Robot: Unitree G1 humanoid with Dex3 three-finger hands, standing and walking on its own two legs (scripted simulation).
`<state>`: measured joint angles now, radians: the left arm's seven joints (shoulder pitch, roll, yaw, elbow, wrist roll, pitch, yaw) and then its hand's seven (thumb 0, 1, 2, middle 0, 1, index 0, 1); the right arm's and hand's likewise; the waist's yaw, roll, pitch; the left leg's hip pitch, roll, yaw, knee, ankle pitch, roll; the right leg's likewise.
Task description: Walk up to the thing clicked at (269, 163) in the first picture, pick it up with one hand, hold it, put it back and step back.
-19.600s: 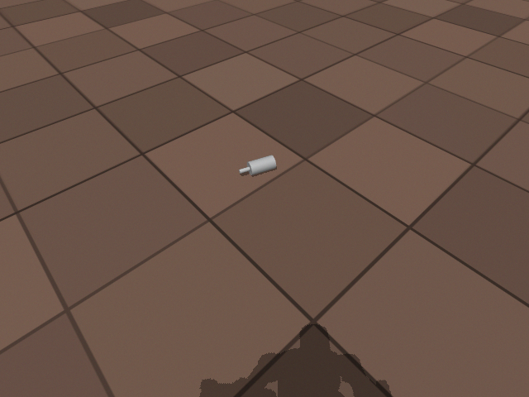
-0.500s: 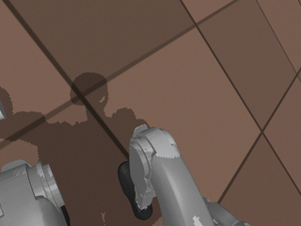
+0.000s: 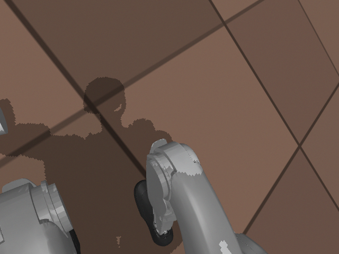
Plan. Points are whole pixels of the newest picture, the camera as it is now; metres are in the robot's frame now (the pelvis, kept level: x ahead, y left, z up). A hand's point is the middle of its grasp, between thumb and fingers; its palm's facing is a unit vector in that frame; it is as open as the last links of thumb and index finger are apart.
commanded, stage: close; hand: left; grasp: from above
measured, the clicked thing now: out of the picture +0.43 +0.35 -0.27
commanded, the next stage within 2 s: settle in 0.56 s
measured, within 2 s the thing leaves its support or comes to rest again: leaves its support in 0.96 s
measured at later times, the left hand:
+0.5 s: hand out of the picture +0.42 +0.32 -0.25, palm faces -0.42 -0.12 -0.90, open 10.5 cm
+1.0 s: hand out of the picture +0.43 +0.32 -0.24, palm faces -0.39 -0.15 -0.91, open 10.4 cm
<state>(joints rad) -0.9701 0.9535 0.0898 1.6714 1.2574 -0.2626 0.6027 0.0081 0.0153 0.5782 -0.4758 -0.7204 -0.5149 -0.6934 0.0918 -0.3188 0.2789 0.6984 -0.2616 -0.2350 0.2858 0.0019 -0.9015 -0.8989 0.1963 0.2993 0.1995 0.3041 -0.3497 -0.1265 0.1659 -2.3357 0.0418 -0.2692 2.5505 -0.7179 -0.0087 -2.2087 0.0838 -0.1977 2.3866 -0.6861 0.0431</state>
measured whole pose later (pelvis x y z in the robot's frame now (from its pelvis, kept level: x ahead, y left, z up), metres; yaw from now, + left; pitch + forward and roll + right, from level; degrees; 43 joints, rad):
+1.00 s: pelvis +0.00 +0.00 +0.00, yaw +0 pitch +28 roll -14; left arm -0.91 0.90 0.12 1.52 1.25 -0.22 0.58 0.01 -0.04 0.46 -0.66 -0.53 -0.70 -0.51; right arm 0.13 -0.33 0.23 0.70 -0.24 -0.25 0.28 0.00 -0.91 -0.90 0.20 0.30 0.20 0.30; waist -0.33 -0.11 0.12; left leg -2.35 0.04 -0.26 2.53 -0.71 -0.01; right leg -2.22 0.08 -0.19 2.37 -0.69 0.04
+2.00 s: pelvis -0.01 +0.00 +0.08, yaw +8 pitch +35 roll -7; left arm -0.77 0.65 -0.02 1.10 1.11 -0.13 0.16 0.01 -0.08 0.52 -0.68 -0.52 -0.71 -0.51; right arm 0.20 -0.27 0.01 0.69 -0.07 0.00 0.12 0.00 -0.92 -0.90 0.20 0.30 0.20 0.30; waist -0.17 0.03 -0.13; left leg -2.20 0.02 -0.10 2.24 -0.65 0.01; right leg -2.11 0.03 -0.07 2.18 -0.68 0.03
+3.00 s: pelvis +0.03 +0.02 +0.38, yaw +13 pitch +16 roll -3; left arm -0.29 0.44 -0.18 0.78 1.04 -0.05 0.14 0.00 -0.10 0.61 -0.64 -0.58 -0.67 -0.58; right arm 0.25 -0.24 -0.03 0.72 0.03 0.00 -0.04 0.01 -0.90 -0.90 0.20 0.30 0.20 0.30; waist -0.06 0.04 -0.14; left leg -0.98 0.03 -0.01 1.17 -0.47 0.02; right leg -0.93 0.02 0.00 1.12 -0.47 0.03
